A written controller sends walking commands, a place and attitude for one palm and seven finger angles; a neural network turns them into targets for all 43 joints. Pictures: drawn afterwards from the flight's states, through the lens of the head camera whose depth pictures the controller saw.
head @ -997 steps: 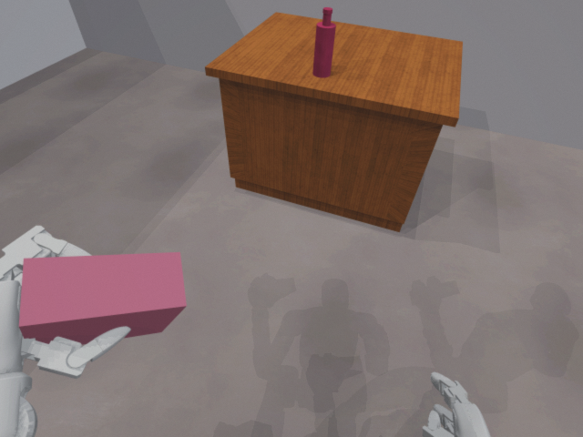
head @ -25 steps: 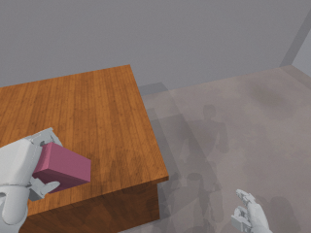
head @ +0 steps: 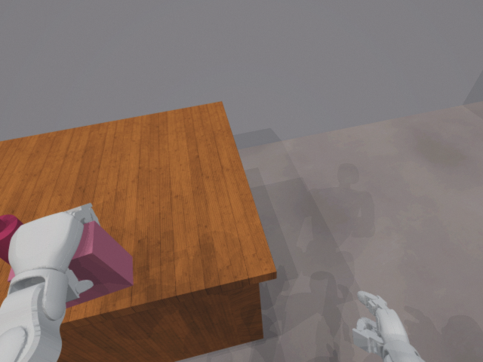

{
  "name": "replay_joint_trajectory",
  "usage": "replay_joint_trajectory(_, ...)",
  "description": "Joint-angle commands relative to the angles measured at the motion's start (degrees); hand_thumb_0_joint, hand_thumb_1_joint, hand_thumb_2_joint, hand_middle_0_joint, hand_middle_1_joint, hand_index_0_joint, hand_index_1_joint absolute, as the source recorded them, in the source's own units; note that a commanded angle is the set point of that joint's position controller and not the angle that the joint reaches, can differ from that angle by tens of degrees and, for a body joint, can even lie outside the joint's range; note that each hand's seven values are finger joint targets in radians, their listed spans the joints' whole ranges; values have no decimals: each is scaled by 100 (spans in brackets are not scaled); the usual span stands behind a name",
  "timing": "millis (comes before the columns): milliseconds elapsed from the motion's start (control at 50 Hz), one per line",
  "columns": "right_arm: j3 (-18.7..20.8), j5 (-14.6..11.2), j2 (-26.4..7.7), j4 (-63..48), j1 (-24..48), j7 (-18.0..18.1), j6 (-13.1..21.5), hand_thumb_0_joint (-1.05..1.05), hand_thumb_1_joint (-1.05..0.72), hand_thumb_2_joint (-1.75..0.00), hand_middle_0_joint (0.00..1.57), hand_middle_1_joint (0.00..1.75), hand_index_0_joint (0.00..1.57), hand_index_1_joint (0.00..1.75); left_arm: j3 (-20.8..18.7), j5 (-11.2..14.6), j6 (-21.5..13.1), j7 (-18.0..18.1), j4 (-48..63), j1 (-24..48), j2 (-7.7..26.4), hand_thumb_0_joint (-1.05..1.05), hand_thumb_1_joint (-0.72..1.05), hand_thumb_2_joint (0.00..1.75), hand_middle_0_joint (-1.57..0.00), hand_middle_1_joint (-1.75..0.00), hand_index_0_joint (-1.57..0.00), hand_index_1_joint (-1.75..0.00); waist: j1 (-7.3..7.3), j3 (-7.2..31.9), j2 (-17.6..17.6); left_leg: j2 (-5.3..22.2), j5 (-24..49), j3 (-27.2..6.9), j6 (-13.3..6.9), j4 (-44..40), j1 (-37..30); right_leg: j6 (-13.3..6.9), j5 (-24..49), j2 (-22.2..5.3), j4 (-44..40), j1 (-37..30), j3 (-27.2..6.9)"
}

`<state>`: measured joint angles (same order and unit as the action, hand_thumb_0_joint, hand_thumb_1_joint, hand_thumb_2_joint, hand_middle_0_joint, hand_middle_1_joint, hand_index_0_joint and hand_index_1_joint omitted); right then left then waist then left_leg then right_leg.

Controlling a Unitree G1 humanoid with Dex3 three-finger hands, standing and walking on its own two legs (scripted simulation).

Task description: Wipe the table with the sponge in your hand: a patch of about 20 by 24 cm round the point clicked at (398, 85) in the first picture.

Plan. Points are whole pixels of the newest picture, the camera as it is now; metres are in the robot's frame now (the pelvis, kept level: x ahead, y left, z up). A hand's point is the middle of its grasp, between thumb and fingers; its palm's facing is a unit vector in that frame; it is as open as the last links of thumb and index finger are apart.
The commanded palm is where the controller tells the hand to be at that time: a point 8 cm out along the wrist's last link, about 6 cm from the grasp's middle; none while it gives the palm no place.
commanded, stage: turn the palm down, sponge in hand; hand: left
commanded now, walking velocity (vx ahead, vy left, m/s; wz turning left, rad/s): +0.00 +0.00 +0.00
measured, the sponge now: (87, 272) +0.22 +0.31 +0.04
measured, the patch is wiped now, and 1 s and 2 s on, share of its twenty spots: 0.00 0.00 0.00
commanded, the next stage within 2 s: move the sponge above the wiping area in 0.46 s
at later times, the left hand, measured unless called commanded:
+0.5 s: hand (115, 252) +0.24 +0.25 +0.08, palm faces -0.02 -0.09 -1.00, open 9.8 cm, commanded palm +0.21 +0.25 +0.15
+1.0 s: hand (120, 247) +0.26 +0.26 +0.06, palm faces -0.04 -0.07 -1.00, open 9.8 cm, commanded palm +0.23 +0.26 +0.13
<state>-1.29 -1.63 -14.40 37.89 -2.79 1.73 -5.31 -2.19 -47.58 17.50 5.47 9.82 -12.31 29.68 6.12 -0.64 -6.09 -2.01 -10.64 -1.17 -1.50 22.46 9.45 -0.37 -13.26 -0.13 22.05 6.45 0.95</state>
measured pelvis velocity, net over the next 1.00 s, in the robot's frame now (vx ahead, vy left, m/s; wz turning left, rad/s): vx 0.02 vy -0.02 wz -0.01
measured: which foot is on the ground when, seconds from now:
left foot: down 0.00-1.00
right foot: down 0.00-1.00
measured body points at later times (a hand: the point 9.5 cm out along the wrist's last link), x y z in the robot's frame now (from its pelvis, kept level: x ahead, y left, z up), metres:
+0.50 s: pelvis +0.02 -0.03 +0.00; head +0.02 -0.08 +0.45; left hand +0.24 +0.25 +0.14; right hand +0.26 -0.26 -0.09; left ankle +0.02 +0.10 -0.74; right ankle -0.01 -0.12 -0.74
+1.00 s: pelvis +0.02 -0.02 +0.00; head +0.03 -0.06 +0.45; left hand +0.26 +0.26 +0.12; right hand +0.24 -0.25 -0.10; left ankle +0.02 +0.10 -0.74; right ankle -0.01 -0.12 -0.74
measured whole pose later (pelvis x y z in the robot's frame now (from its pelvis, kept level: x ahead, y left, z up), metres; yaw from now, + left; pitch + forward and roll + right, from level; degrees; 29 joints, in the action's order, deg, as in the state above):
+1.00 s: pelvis +0.02 -0.02 +0.00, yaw +0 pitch +0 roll +0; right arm 1.0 -1.2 -15.6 38.8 -3.3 2.3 -3.9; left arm 1.9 -52.0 10.6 3.4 3.2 -8.3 28.2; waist 5.7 -0.6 -5.4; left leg -0.7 -12.5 -1.3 -0.3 23.6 10.6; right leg -1.8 -15.2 1.2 23.6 8.0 0.9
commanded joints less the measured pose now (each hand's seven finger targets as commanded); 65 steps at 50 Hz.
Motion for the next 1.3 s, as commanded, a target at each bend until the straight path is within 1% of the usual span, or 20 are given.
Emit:
replay_joint_trajectory(0,229,-12,-728,-993,1174,10,394,0,-90,-90,20,30,20,30,-109,-292,23,-117,1055,1095,983,0,10,130,-120,-160,-120,-160,-121,822,202,125,658,-198,-80,-467,-288,-231,415,157,-421,-105,-112)
replay_joint_trajectory(60,217,51,-695,-1037,1202,2,460,0,-90,-90,20,30,20,30,-338,-584,-128,-197,1279,1469,1321,0,10,130,-120,-160,-120,-160,-50,1060,325,81,795,-138,-151,-366,-408,-235,423,156,-417,-189,-166)
replay_joint_trajectory(80,262,54,-643,-1027,1113,26,472,0,-90,-90,20,30,20,30,-383,-495,-277,-175,1302,1265,1246,0,10,130,-120,-160,-120,-160,-91,1080,389,69,939,-108,-181,-311,-495,-235,561,163,-408,-299,-175)
replay_joint_trajectory(140,289,98,-677,-975,1105,37,435,0,-90,-90,20,30,20,30,-1082,-553,-541,-38,1431,1156,1849,0,10,130,-120,-160,-120,-160,77,1238,297,24,1202,-130,-170,-237,-610,-299,876,208,-426,-436,-415)
replay_joint_trajectory(280,346,-47,-662,-933,1130,-58,385,0,-90,-90,20,30,20,30,-672,-302,-258,145,859,758,1080,0,10,130,-120,-160,-120,-160,-22,829,235,12,1424,-3,-108,-126,-402,-265,1379,129,-351,-305,-353)
replay_joint_trajectory(380,338,-59,-709,-1033,1216,-45,406,0,-90,-90,20,30,20,30,-289,-229,12,-75,1012,721,933,0,10,130,-120,-160,-120,-160,-103,905,396,-26,1575,53,-163,-78,-373,-203,1862,68,-240,-445,-371)
replay_joint_trajectory(440,342,-18,-737,-1068,1224,-6,386,0,-90,-90,20,30,20,30,-561,-306,-39,-147,1313,886,1347,0,10,130,-120,-160,-120,-160,-73,1125,509,-51,1609,62,-193,-35,-450,-187,2013,79,-197,-523,-517)
replay_joint_trajectory(520,384,28,-700,-1041,1050,-4,388,0,-90,-90,20,30,20,30,-768,-469,-295,-48,1300,884,1459,0,10,130,-120,-160,-120,-160,-13,1335,581,-72,1899,99,-213,114,-487,-179,2493,60,-74,-609,-453)
replay_joint_trajectory(540,388,26,-720,-1015,1074,-6,358,0,-90,-90,20,30,20,30,-1015,-474,-316,7,1406,915,1724,0,10,130,-120,-160,-120,-160,17,1302,427,-72,1859,58,-188,63,-508,-229,2389,102,-101,-589,-586)
replay_joint_trajectory(640,381,-85,-739,-872,1080,-7,262,0,-90,-90,20,30,20,30,-1133,-335,-133,110,576,778,1629,0,10,130,-120,-160,-120,-160,-35,830,486,-58,1506,51,-144,0,-223,-221,1986,104,-174,-385,-576)
replay_joint_trajectory(720,358,-128,-747,-945,1178,29,330,0,-90,-90,20,30,20,30,-456,-218,-44,-42,471,1032,1105,0,10,130,-120,-160,-120,-160,-139,824,273,-58,1360,83,-182,-4,-270,-165,1732,63,-204,-227,-365)
replay_joint_trajectory(800,344,-51,-757,-937,1071,83,446,0,-90,-90,20,30,20,30,-297,-306,-272,-196,558,1538,1185,0,10,130,-120,-160,-120,-160,-196,1049,446,-71,1271,73,-218,25,-365,-136,1595,76,-232,-137,-313)
replay_joint_trajectory(840,364,-3,-767,-894,1021,109,451,0,-90,-90,20,30,20,30,-484,-414,-434,-172,637,1807,1441,0,10,130,-120,-160,-120,-160,-172,1187,390,-75,1272,56,-214,22,-434,-171,1491,122,-228,-124,-389)
replay_joint_trajectory(900,432,22,-703,-858,839,104,504,0,-90,-90,20,30,20,30,-565,-532,-736,31,615,1742,1327,0,10,130,-120,-160,-120,-160,-121,1440,282,-46,1485,49,-202,74,-504,-213,1623,139,-102,-210,-254)
replay_joint_trajectory(940,437,35,-743,-842,874,69,464,0,-90,-90,20,30,20,30,-1017,-652,-766,212,699,1628,1735,0,10,130,-120,-160,-120,-160,41,1638,109,-59,1678,-53,-146,54,-476,-303,1693,193,-31,-332,-390)
replay_joint_trajectory(960,433,17,-669,-854,885,38,450,0,-90,-90,20,30,20,30,-755,-661,-733,289,613,1550,1356,0,10,130,-120,-160,-120,-160,11,1587,139,-35,1704,-26,-137,66,-441,-273,1672,156,10,-291,-226)
replay_joint_trajectory(1040,432,-87,-720,-801,930,-31,314,0,-90,-90,20,30,20,30,-876,-484,-309,453,44,1016,1232,0,10,130,-120,-160,-120,-160,44,1202,168,20,1552,-53,-63,-77,-165,-302,1540,186,-19,-291,-219)
replay_joint_trajectory(1140,366,-155,-753,-892,1155,-29,241,0,-90,-90,20,30,20,30,-78,-443,147,225,21,1464,747,0,10,130,-120,-160,-120,-160,-137,971,250,42,1177,-62,-77,-177,-174,-259,1084,164,-118,-69,-144)
replay_joint_trajectory(1220,396,-70,-736,-893,961,-11,363,0,-90,-90,20,30,20,30,363,-565,-129,62,317,2085,571,0,10,130,-120,-160,-120,-160,-270,1218,288,82,1289,-172,-158,-73,-507,-242,1071,174,-99,82,-60)
replay_joint_trajectory(1280,422,9,-693,-823,805,16,419,0,-90,-90,20,30,20,30,23,-747,-434,176,333,2162,885,0,10,130,-120,-160,-120,-160,-172,1425,260,86,1399,-212,-156,-24,-616,-268,1065,206,-41,53,-62)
